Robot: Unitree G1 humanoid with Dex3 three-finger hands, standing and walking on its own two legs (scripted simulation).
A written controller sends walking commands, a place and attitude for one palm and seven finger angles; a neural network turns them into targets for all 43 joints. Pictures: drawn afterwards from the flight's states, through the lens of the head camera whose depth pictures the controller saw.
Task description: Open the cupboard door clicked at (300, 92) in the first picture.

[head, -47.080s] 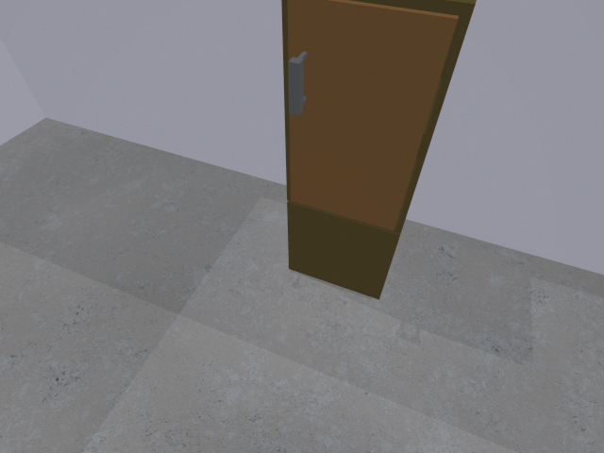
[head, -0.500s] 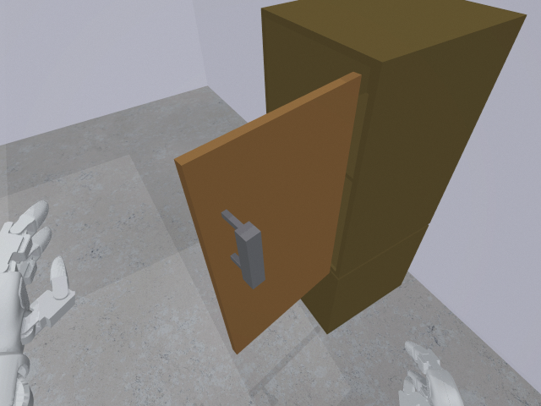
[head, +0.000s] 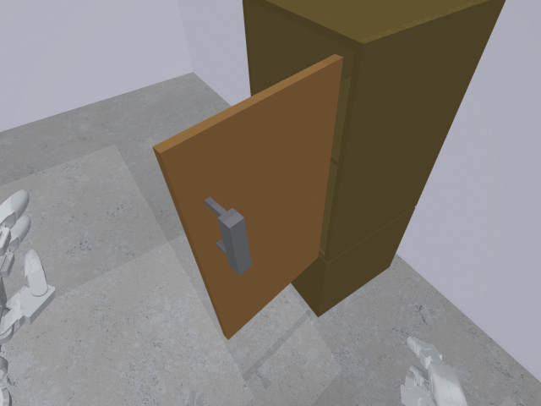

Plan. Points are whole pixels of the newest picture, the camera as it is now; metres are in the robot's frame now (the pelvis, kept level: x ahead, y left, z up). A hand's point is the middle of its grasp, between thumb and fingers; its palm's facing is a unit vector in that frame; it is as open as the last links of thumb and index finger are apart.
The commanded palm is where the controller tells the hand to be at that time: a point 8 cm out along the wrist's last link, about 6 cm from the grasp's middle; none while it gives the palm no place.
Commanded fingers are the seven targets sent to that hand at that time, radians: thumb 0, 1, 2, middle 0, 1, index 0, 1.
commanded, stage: step back with the hand held close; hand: left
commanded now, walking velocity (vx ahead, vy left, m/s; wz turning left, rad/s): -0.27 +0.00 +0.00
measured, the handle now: (226, 235) +0.35 +0.11 +0.07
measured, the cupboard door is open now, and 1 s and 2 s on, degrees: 100 100 100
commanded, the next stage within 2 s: stop stepping back and stand still in 1.14 s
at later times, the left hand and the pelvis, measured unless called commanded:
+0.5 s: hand out of the picture +0.14 +0.29 +0.15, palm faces +0.40 -0.76 -0.51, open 7.4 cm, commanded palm +0.08 +0.33 +0.17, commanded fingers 0.00 0.90 0.90 -0.20 -0.30 -0.20 -0.30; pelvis -0.06 +0.03 -0.01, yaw -1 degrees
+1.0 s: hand out of the picture +0.06 +0.33 +0.15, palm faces +0.43 -0.76 -0.49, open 7.4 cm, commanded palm -0.01 +0.36 +0.17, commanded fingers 0.00 0.90 0.90 -0.20 -0.30 -0.20 -0.30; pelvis -0.14 +0.05 -0.02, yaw +3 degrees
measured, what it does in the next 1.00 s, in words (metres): walks backwards: left foot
